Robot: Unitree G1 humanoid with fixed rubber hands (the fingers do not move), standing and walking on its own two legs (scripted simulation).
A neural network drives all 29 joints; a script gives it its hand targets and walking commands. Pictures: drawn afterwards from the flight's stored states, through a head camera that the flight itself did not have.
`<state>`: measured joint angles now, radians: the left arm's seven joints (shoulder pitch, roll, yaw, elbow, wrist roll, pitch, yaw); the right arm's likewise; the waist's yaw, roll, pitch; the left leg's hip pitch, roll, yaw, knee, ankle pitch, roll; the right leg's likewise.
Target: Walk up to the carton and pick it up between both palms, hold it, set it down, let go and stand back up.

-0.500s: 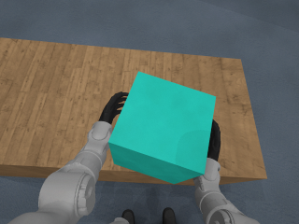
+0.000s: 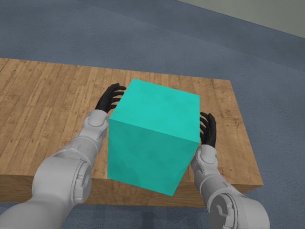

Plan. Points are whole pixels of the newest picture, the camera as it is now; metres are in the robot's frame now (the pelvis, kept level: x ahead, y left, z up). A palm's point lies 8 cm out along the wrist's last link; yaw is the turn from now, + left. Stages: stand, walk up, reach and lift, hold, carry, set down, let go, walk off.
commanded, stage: set down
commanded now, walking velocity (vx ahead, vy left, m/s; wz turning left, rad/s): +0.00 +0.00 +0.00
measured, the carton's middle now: (152, 137) +0.40 -0.01 -0.05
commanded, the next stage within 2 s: none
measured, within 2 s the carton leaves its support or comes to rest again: rests again in 0.52 s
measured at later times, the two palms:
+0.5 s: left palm (92, 132) +0.38 +0.16 -0.01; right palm (203, 153) +0.32 -0.14 +0.00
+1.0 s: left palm (87, 152) +0.33 +0.17 -0.01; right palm (215, 172) +0.28 -0.16 +0.00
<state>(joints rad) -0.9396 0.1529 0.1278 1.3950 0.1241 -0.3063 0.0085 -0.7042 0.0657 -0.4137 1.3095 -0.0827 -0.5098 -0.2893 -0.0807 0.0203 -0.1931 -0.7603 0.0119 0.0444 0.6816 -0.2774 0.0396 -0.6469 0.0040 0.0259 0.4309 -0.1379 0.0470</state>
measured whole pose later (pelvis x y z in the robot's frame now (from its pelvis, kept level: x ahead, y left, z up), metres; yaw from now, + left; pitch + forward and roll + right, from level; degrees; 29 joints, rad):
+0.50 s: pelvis -0.04 +0.02 -0.01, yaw +0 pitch +16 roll -7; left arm -0.85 0.17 0.01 1.35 0.05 -0.28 0.03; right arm -0.73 0.06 -0.41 1.34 -0.06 -0.48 -0.29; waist -0.09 0.00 -0.15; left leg -0.79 0.01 0.04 0.79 -0.29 0.04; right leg -0.67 0.00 0.03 0.52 -0.14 0.05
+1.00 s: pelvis -0.06 +0.01 -0.02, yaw +1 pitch +12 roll -7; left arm -0.67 0.18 0.01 1.20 -0.02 -0.28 -0.01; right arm -0.55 0.06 -0.32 1.11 -0.04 -0.41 -0.29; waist -0.09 0.02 -0.13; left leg -0.76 0.01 0.04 0.80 -0.27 0.06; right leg -0.65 0.00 0.03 0.56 -0.13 0.05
